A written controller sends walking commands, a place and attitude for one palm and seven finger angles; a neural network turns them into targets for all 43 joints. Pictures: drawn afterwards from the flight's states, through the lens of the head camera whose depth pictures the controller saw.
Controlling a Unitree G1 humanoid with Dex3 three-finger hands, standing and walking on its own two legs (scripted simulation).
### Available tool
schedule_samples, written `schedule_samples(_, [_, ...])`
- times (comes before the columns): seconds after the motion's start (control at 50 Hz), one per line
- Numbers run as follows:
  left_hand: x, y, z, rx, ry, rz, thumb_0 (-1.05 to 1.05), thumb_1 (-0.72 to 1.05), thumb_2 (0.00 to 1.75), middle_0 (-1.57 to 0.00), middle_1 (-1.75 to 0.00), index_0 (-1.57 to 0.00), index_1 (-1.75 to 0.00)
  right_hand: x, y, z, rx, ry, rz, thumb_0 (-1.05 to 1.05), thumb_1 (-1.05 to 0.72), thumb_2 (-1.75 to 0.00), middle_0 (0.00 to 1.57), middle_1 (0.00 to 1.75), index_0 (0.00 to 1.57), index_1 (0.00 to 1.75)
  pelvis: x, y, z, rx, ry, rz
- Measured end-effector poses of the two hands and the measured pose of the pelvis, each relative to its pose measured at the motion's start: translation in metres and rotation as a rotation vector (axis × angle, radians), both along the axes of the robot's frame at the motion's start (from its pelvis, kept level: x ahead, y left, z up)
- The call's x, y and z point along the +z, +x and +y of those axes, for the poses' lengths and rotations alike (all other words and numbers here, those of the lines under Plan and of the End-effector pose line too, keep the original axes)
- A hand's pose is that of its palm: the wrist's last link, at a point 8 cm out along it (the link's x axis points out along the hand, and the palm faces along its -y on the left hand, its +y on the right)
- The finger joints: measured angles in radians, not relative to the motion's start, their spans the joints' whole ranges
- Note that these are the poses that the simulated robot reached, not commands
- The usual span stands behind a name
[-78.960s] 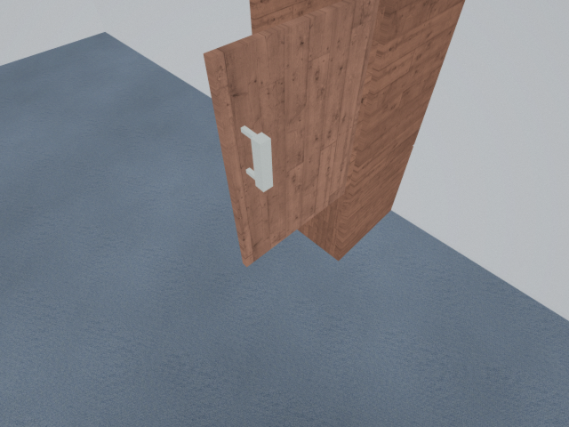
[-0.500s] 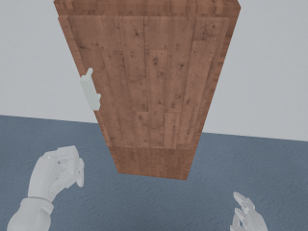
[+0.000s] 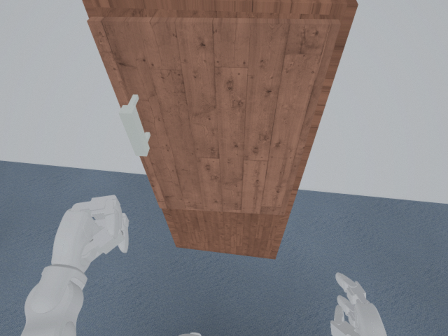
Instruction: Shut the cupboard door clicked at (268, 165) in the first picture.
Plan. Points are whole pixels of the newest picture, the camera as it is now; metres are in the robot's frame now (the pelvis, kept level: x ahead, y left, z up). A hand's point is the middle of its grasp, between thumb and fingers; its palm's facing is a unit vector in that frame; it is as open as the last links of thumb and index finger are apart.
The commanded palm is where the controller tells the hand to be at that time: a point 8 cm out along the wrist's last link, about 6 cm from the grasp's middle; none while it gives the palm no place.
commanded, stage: bring the fist close to the handle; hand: left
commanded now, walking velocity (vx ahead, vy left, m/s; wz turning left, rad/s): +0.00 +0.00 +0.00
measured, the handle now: (138, 125) +0.50 +0.23 +0.09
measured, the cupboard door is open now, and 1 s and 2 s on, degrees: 3 3 0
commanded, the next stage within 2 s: push the door shut along its arc in 1.20 s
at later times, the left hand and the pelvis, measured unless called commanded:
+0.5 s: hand (136, 188) +0.33 +0.18 +0.09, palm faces +0.00 -1.00 -0.05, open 3.1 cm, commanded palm +0.32 +0.24 +0.09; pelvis +0.00 +0.00 +0.01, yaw -1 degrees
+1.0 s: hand (142, 157) +0.41 +0.19 +0.09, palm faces -0.01 -1.00 -0.02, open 3.1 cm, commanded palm +0.38 +0.24 +0.09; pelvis -0.01 +0.00 +0.00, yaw -2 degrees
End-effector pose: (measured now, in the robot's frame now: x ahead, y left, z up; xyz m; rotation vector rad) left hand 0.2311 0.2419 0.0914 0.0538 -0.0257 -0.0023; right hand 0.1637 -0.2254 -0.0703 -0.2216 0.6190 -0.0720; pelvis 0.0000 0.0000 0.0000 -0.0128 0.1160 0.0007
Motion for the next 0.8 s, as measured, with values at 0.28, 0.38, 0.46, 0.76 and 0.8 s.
schedule_samples(0.28, [0.004,0.058,-0.004,-0.016,-0.012,0.003,0.01,0.90,0.90,-1.30,-1.50,-1.30,-1.50,-0.005,-0.022,-0.011,-0.055,-0.008,0.080,0.02,-0.90,-0.90,0.20,0.30,0.20,0.30,0.005,0.001,0.002,-0.018,0.011,0.010])
schedule_samples(0.38, [0.005,0.068,-0.005,-0.011,-0.011,-0.002,0.01,0.90,0.90,-1.30,-1.50,-1.30,-1.50,-0.008,-0.029,-0.015,-0.071,-0.008,0.113,0.02,-0.90,-0.90,0.20,0.30,0.20,0.30,0.006,0.001,0.002,-0.025,0.015,0.011])
schedule_samples(0.46, [0.004,0.076,-0.004,-0.003,-0.007,-0.001,0.01,0.90,0.90,-1.30,-1.50,-1.30,-1.50,-0.011,-0.034,-0.017,-0.079,-0.012,0.139,0.02,-0.90,-0.90,0.20,0.30,0.20,0.30,0.006,0.000,0.001,-0.024,0.015,0.012])
schedule_samples(0.76, [0.008,0.132,0.002,0.005,-0.026,0.011,0.01,0.90,0.90,-1.30,-1.50,-1.30,-1.50,-0.021,-0.064,-0.029,-0.130,-0.032,0.250,0.02,-0.90,-0.90,0.20,0.30,0.20,0.30,0.005,-0.008,-0.002,-0.029,0.015,0.042])
schedule_samples(0.8, [0.008,0.138,0.004,0.009,-0.027,0.013,0.01,0.90,0.90,-1.30,-1.50,-1.30,-1.50,-0.022,-0.071,-0.031,-0.142,-0.036,0.270,0.02,-0.90,-0.90,0.20,0.30,0.20,0.30,0.004,-0.008,-0.002,-0.031,0.014,0.049])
